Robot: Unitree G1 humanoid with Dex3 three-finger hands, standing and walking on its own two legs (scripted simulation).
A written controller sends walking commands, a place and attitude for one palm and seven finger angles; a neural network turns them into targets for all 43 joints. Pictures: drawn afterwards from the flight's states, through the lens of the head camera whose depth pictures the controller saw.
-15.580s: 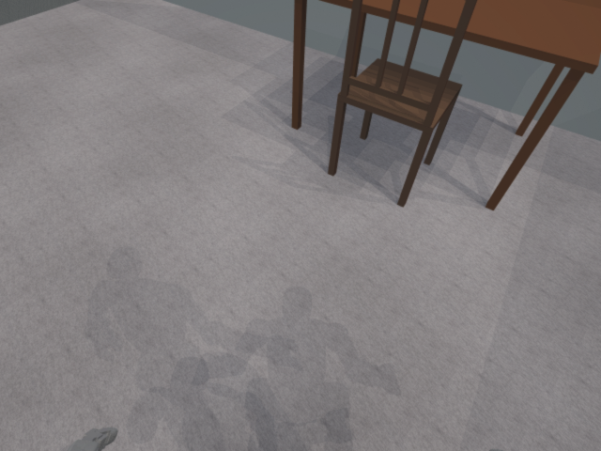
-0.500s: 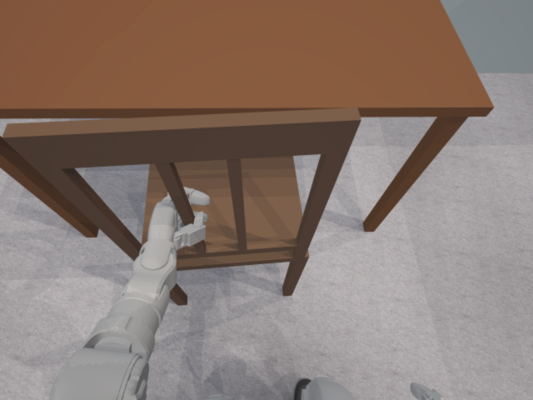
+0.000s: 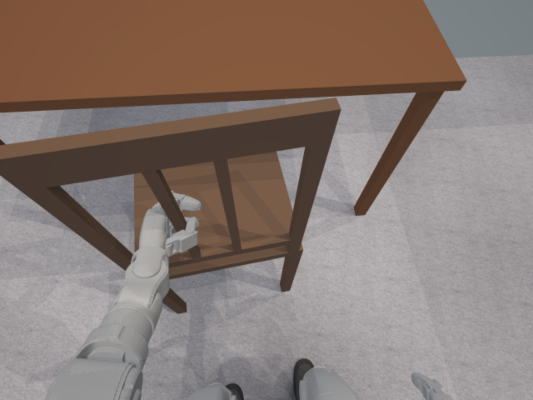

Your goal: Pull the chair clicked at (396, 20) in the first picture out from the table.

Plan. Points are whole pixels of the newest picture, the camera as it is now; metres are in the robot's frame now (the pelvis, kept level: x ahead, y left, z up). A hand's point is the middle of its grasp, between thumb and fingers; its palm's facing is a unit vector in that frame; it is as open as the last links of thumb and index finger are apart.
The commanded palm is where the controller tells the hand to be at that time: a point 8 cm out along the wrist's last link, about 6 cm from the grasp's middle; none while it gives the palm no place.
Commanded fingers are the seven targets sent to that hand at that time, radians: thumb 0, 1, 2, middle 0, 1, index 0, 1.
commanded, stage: step backward, pulling the chair out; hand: left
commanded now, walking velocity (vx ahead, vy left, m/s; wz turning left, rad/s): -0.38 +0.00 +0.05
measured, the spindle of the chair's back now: (178, 221) +0.40 +0.14 -0.06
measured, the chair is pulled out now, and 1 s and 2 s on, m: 0.09 0.19 0.35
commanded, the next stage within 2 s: none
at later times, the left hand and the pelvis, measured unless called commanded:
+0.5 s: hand (189, 289) +0.28 +0.12 -0.06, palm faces +0.02 -0.99 -0.17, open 5.1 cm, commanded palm +0.28 +0.17 -0.06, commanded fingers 0.00 0.90 0.90 -0.50 -1.45 -0.50 -1.45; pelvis -0.07 +0.00 -0.01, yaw +1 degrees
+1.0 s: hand (187, 298) +0.27 +0.12 -0.06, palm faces +0.00 -0.99 -0.16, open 5.1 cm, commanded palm +0.26 +0.17 -0.06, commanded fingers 0.00 0.90 0.90 -0.50 -1.45 -0.50 -1.45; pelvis -0.09 +0.00 -0.01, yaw +3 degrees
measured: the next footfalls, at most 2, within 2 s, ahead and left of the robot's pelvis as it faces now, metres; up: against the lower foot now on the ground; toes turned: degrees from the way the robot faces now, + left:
left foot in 0.88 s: -0.07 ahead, +0.13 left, +0.00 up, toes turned +3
right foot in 1.02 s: +0.02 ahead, -0.13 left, +0.00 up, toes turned -1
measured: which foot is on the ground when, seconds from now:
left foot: down 0.00-0.74, up 0.76-0.86, down 0.88-1.00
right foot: down 0.00-0.92, up 0.94-1.00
